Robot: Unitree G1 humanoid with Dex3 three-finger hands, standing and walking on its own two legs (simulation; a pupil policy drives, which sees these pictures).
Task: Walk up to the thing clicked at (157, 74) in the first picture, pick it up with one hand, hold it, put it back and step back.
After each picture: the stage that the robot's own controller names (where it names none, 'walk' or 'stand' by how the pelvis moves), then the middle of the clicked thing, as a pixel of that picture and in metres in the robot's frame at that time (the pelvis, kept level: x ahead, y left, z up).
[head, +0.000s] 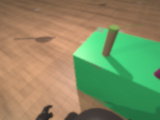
stand; out of the picture +0.41 -0.47 +0.06
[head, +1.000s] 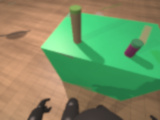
sink last; (132, 48) +0.51 -0.22 +0.10
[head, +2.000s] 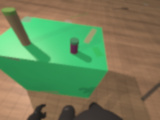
rise first; (74, 46) +0.52 +0.16 +0.09
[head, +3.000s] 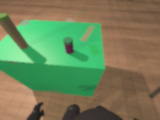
stand; (68, 46) +0.51 +0.19 +0.10
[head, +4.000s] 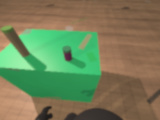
stand; (67, 53) +0.49 +0.21 +0.06
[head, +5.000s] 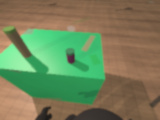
stand; (70, 56) +0.46 +0.19 +0.06
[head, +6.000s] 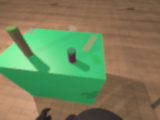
stand; (71, 55) +0.47 +0.18 +0.06
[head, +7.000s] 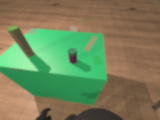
stand; (72, 56) +0.47 +0.17 +0.06
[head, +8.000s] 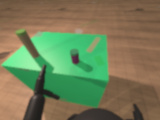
rise first; (75, 56) +0.47 +0.18 +0.06
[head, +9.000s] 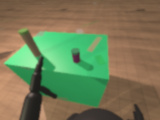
go down; (76, 55) +0.48 +0.18 +0.06
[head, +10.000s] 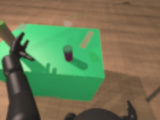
go down; (68, 53) +0.47 +0.17 +0.07
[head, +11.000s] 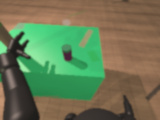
go down; (67, 53) +0.47 +0.17 +0.07
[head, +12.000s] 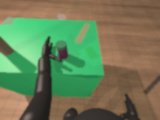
close in; (62, 50) +0.45 +0.19 +0.10
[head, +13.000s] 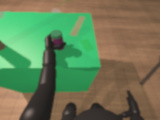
close; (58, 40) +0.51 +0.19 +0.12
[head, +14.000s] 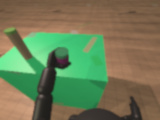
lift; (62, 58) +0.32 +0.18 +0.21
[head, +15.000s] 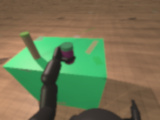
lift; (68, 53) +0.33 +0.16 +0.24
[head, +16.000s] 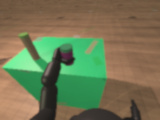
hold; (67, 55) +0.33 +0.16 +0.23
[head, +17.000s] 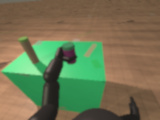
crouch; (69, 53) +0.34 +0.15 +0.25
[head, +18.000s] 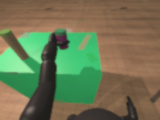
crouch; (62, 39) +0.46 +0.19 +0.24
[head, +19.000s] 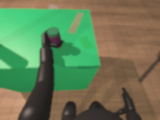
lower; (55, 38) +0.52 +0.19 +0.12
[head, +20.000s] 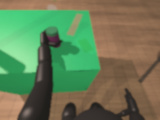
lower; (54, 37) +0.52 +0.20 +0.12
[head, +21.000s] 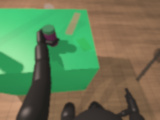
lower; (51, 36) +0.53 +0.21 +0.13
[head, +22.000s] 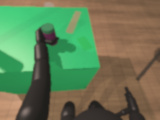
lower; (50, 35) +0.53 +0.21 +0.13
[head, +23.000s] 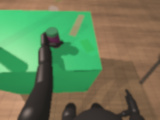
open; (54, 38) +0.52 +0.21 +0.12
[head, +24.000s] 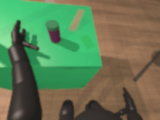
rise; (54, 32) +0.53 +0.20 +0.13
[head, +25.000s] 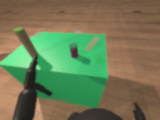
sink last; (74, 50) +0.53 +0.20 +0.09
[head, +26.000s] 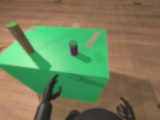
stand; (73, 48) +0.52 +0.19 +0.08
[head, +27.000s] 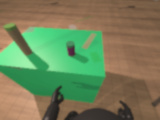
stand; (71, 49) +0.53 +0.20 +0.07
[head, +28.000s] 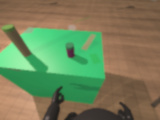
stand; (70, 50) +0.51 +0.20 +0.07
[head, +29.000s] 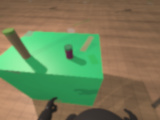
stand; (69, 52) +0.52 +0.21 +0.07
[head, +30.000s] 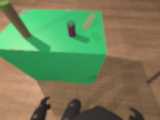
walk; (71, 29) +0.65 +0.20 +0.09
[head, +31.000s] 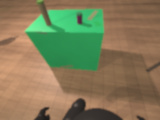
walk; (79, 18) +1.00 +0.22 +0.08
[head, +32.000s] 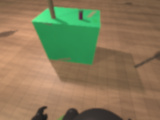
stand; (80, 14) +1.22 +0.23 +0.08
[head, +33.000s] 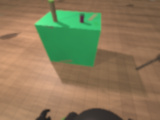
stand; (81, 18) +1.21 +0.21 +0.06
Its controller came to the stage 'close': yes
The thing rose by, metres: 0.21
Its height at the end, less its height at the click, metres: +0.00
